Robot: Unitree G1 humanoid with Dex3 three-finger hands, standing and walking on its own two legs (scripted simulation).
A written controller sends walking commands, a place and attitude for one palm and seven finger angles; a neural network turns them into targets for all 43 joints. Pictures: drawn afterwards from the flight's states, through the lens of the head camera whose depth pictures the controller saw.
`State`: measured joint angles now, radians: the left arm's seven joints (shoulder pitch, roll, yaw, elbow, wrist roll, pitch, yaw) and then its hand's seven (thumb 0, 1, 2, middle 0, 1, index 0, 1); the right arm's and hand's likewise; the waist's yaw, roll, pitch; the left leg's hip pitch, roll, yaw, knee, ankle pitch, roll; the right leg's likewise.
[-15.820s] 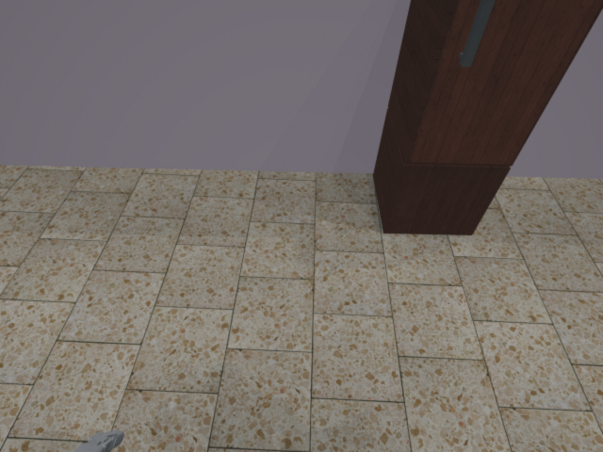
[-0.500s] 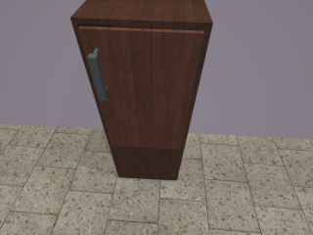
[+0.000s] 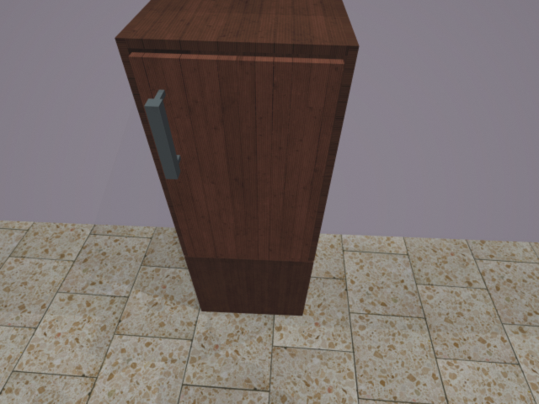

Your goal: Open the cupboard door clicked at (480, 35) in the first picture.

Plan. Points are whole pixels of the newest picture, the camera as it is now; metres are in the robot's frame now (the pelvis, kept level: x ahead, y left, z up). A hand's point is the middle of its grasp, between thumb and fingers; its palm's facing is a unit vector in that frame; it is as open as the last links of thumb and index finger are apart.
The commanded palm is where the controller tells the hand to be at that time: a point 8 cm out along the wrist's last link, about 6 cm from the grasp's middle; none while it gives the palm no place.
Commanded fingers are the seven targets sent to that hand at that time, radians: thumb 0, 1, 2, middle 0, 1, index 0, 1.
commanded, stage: raise the hand with hooked fingers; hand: left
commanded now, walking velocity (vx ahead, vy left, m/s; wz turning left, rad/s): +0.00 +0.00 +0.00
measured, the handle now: (167, 135) +0.55 +0.23 +0.11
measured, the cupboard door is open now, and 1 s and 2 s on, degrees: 0 0 0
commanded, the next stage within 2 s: none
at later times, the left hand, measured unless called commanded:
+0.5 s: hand (159, 388) +0.16 +0.17 -0.04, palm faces +0.11 -0.99 -0.01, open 8.9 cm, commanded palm +0.14 +0.23 -0.01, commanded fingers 0.00 0.32 0.65 -0.24 -0.68 -0.24 -0.68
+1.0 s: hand (107, 318) +0.22 +0.23 +0.05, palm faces +0.12 -0.99 -0.08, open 11.9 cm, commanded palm +0.18 +0.28 +0.05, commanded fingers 0.00 -0.27 0.40 -0.28 -1.05 -0.28 -1.05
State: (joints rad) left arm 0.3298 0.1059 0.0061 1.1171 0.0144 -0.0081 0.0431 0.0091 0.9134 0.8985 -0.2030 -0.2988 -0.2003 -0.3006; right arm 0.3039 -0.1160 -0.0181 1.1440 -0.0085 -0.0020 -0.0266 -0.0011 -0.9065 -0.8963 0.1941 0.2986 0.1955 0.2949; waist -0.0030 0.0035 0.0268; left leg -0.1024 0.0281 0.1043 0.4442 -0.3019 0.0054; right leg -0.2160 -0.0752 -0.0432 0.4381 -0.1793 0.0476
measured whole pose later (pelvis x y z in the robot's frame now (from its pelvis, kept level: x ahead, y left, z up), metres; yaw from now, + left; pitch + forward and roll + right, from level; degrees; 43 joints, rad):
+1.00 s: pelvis +0.00 -0.02 -0.04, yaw +4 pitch +7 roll -1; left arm 0.29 0.30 0.35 -0.01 -0.35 -0.24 -0.35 0.00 -0.04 0.50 -0.27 -0.91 -0.27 -0.91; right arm 0.33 -0.26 0.02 0.57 0.04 -0.26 -0.06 0.01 -0.90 -0.90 0.20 0.30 0.20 0.30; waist 0.00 0.03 -0.07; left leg -0.50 0.05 0.01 0.85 -0.47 -0.02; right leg -0.57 -0.07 -0.08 0.81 -0.36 0.02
